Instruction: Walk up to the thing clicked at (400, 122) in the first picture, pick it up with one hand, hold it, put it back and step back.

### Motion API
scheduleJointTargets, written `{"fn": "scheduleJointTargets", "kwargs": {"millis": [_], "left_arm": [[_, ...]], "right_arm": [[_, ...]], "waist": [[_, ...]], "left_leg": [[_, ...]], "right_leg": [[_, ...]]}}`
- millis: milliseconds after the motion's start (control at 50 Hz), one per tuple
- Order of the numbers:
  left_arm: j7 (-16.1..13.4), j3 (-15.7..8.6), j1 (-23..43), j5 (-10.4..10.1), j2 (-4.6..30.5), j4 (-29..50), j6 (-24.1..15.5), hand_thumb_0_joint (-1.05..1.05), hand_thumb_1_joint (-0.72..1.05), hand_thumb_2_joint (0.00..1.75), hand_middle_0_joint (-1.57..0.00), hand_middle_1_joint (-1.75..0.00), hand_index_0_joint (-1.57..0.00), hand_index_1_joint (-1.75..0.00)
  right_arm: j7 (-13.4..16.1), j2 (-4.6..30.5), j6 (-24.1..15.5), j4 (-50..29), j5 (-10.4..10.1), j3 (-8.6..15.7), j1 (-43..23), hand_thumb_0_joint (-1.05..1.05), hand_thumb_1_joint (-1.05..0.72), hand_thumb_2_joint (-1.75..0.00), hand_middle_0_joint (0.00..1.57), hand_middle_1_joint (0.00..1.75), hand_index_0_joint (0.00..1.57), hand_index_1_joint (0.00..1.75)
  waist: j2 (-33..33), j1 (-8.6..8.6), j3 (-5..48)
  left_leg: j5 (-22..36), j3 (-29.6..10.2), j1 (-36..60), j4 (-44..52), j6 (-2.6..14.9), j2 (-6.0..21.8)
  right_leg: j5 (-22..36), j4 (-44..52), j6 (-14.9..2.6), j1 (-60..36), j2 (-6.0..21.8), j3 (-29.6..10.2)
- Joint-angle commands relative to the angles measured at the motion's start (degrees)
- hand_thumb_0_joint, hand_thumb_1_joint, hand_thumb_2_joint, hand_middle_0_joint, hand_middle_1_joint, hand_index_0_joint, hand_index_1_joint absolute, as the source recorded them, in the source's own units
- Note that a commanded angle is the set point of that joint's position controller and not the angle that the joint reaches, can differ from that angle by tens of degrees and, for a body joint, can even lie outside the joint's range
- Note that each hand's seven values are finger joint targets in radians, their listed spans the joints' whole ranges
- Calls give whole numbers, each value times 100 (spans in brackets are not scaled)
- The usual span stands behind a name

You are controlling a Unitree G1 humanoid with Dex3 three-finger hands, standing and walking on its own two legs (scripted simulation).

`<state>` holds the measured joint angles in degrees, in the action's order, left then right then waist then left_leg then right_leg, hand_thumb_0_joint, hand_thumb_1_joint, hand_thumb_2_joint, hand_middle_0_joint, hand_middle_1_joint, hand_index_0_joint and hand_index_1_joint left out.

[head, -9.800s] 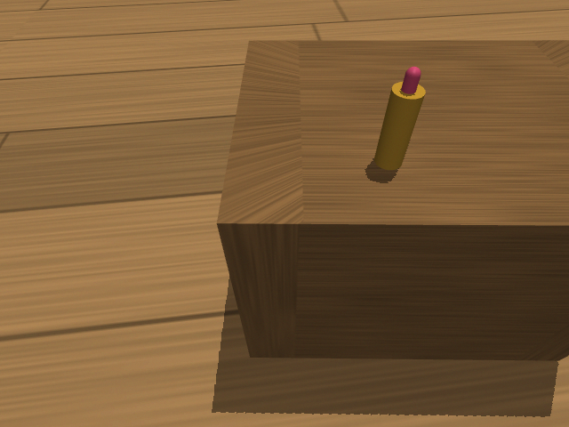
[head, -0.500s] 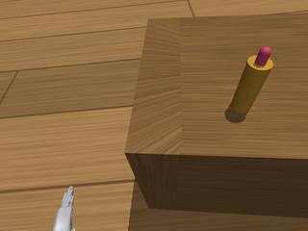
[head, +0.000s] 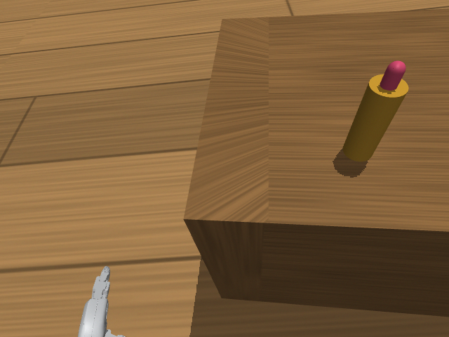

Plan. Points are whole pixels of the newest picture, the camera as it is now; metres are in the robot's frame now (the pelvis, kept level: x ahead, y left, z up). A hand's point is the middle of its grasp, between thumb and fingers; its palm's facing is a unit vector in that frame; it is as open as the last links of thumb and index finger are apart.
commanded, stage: go down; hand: right
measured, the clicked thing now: (374, 113) +0.49 -0.23 +0.10
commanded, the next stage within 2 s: approach in 0.58 s
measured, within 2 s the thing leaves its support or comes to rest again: neither
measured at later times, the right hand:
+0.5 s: hand out of the picture +0.37 -0.42 +0.18, palm faces +0.29 +0.96 +0.01, open 17.5 cm
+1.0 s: hand out of the picture +0.38 -0.38 +0.14, palm faces +0.21 +0.98 +0.00, open 17.7 cm
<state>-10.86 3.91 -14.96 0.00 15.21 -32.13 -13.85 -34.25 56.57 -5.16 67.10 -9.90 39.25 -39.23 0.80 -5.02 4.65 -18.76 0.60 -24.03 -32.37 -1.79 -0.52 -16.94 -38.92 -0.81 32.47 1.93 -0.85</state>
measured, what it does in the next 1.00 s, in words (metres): stands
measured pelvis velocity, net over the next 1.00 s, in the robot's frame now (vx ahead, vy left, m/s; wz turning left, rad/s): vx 0.00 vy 0.00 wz -0.01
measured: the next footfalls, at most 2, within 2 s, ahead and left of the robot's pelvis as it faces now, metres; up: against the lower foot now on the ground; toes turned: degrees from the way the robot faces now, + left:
none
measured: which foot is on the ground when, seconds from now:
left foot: down 0.00-1.00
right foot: down 0.00-1.00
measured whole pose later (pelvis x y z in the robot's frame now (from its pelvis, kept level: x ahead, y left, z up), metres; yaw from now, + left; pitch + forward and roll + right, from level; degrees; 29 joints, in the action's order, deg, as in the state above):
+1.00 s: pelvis +0.00 +0.00 +0.00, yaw +0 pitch +11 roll +3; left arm -10.2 3.7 -15.1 0.3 15.1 -31.4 -14.0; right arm -33.4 51.1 -7.3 67.5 -11.4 33.4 -38.4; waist 0.5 -4.6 5.0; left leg -19.6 0.9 -26.0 -34.3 -1.7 -0.4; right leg -17.2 -40.0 -0.7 34.2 1.7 -1.2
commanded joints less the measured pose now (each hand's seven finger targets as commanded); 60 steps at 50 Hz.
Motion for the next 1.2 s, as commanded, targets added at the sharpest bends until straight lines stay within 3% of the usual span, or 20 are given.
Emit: {"fn": "scheduleJointTargets", "kwargs": {"millis": [0, 140, 200, 260, 320, 400, 420, 540, 640, 680, 780, 820, 860, 920, 960, 1000, 1060, 1100, 1140, 1180], "left_arm": [[-108, -466, 229, 5, 999, 752, -282, 0, -55, 5, -4, -4, -4, -4], [-124, -437, -11, 22, 1009, 832, -234, 0, -55, 6, -4, -4, -4, -4], [-98, -414, 120, 14, 974, 844, -223, 0, -55, 6, -4, -5, -4, -5], [-94, -412, 85, -1, 992, 969, -210, 0, -55, 6, -4, -5, -4, -5], [-83, -451, -8, -11, 960, 871, -204, 0, -55, 5, -4, -4, -4, -4], [-75, -488, -239, 15, 983, 783, -180, 0, -55, 6, -4, -5, -4, -4], [-65, -364, -88, -8, 895, 910, -199, 0, -55, 6, -4, -5, -4, -4], [-92, -446, 241, 5, 962, 892, -257, 0, -55, 5, -4, -5, -4, -4], [-106, -372, 46, 28, 949, 781, -242, 0, -55, 5, -4, -5, -4, -4], [-109, -384, -119, 22, 935, 632, -219, 0, -57, 6, -5, -4, -4, -6], [-109, -541, 120, 18, 1036, 945, -239, 0, -57, 6, -5, -5, -4, -6], [-66, -354, -7, 21, 834, 666, -230, 0, -57, 6, -5, -5, -4, -6], [-57, -376, 357, 12, 864, 999, -290, 0, -57, 6, -5, -5, -4, -6], [-10, -377, 154, 41, 892, 888, -296, 0, -56, 5, -5, -5, -4, -5], [9, -446, -170, 60, 871, 626, -291, 0, -55, 5, -5, -5, -5, -5], [64, -379, 111, 67, 844, 898, -306, 0, -54, 4, -5, -5, -5, -5], [128, -570, -162, 115, 972, 849, -248, 0, -53, 3, -5, -5, -6, -4], [195, -546, 80, 130, 963, 1357, -236, 0, -52, 2, -5, -5, -6, -4], [244, -651, -239, 180, 955, 1175, -138, 0, -52, 2, -5, -5, -6, -4], [305, -701, -4, 191, 948, 1586, -98, 0, -54, 4, -5, -5, -6, -5]], "right_arm": [[-1, 2545, -355, -1194, -157, 319, -1915, 0, 58, -6, 4, 6, 5, 6], [-39, 2541, -277, -1177, -149, 333, -1858, 0, 56, -6, 5, 5, 5, 5], [-24, 2266, -225, -1207, -143, 182, -1884, 0, 54, -6, 5, 5, 5, 5], [1, 2450, -220, -1381, -159, 275, -1932, 0, 57, -6, 4, 6, 5, 6], [0, 2296, -197, -1156, -180, 220, -1749, 0, 55, -5, 5, 5, 5, 5], [20, 2594, -269, -1395, -131, 394, -1894, 0, 57, -6, 4, 6, 5, 6], [4, 2570, -269, -1474, -178, 402, -1923, 0, 57, -6, 4, 6, 5, 6], [19, 2397, -240, -1250, -110, 212, -2002, 0, 55, -6, 4, 6, 5, 6], [-12, 2432, -270, -1277, -150, 240, -2058, 0, 56, -6, 4, 6, 5, 6], [23, 2559, -232, -1180, -120, 369, -1748, 0, 60, -4, 5, 5, 6, 5], [36, 2025, -232, -1281, -184, 101, -1743, 0, 59, -4, 5, 5, 6, 5], [42, 1649, -221, -903, -198, -74, -1500, 0, 60, -4, 5, 5, 6, 5], [42, 1392, -350, -1014, -233, -267, -1687, 0, 61, -4, 5, 5, 6, 5], [38, 991, -547, -1114, -324, -489, -1831, 0, 61, -5, 5, 6, 6, 5], [91, 708, -690, -1054, -371, -639, -1828, 0, 60, -6, 5, 6, 5, 6], [236, 841, -912, -1548, -379, -545, -2187, 0, 59, -6, 5, 5, 6, 5], [480, 590, -1114, -1332, -389, -537, -1981, 0, 55, -6, 5, 5, 6, 5], [708, 845, -1327, -1696, -306, -341, -2349, 0, 56, -7, 4, 6, 5, 6], [924, 918, -1456, -1450, -216, -193, -2272, 0, 56, -8, 2, 6, 4, 6], [1098, 910, -1616, -1564, -108, -182, -2384, 0, 57, -6, 4, 5, 5, 5]], "waist": [[-1306, 83, 1914], [-1420, 122, 2116], [-1287, 119, 1889], [-1358, 148, 1882], [-1109, 70, 1573], [-1386, 106, 1957], [-1313, 137, 1888], [-1357, 53, 1740], [-1461, 99, 1914], [-1379, 200, 1867], [-1178, 84, 1846], [-1025, 40, 1529], [-851, -51, 1457], [-961, -176, 1588], [-877, -277, 1635], [-1139, -189, 2028], [-1049, -231, 1848], [-1197, -186, 2350], [-1214, -145, 2239], [-1319, -119, 2446]], "left_leg": [[1387, 108, -83, 276, 285, -109], [1747, 155, -37, 228, 297, -148], [1587, 169, -37, 265, 317, -157], [1525, 184, 8, 304, 321, -156], [1517, 174, 3, 316, 296, -148], [1750, 143, -43, 271, 294, -136], [1763, 143, 29, 286, 281, -123], [1286, 118, -80, 342, 306, -127], [1430, 182, -183, 281, 316, -159], [1449, 160, -7, 319, 311, -135], [1595, 186, -58, 279, 305, -175], [1529, 158, -162, 277, 292, -164], [1271, 129, -216, 256, 279, -156], [1130, 136, -599, 130, 271, -174], [1233, 126, -729, -4, 238, -159], [1172, 98, -801, -151, 247, -146], [993, 148, -1108, -374, 248, -174], [1170, 98, -1087, -541, 250, -150], [1281, 77, -1164, -725, 245, -144], [1243, 45, -1275, -887, 257, -154]], "right_leg": [[1577, 399, 20, -1882, -40, -114], [2501, 265, 75, -2163, -18, -148], [2158, 384, 50, -1960, -19, -146], [2102, 412, 69, -2037, -4, -153], [1816, 449, 16, -1756, -35, -113], [2346, 304, 50, -2125, -42, -114], [2283, 298, 31, -2070, -53, -100], [1463, 459, 33, -1822, -42, -104], [2081, 392, 89, -2106, 3, -164], [1855, 406, 53, -1938, -53, -112], [2179, 406, 72, -2031, 0, -151], [1928, 372, 28, -1775, -23, -111], [1380, 423, -13, -1543, -20, -114], [1353, 347, 20, -1784, 23, -150], [1437, 157, -8, -1756, -2, -126], [1430, 35, 4, -1802, -14, -130], [1325, -132, 43, -1530, 15, -160], [1559, -360, 39, -1571, 3, -136], [1667, -561, 47, -1256, -28, -103], [1693, -719, 68, -1176, -4, -100]]}}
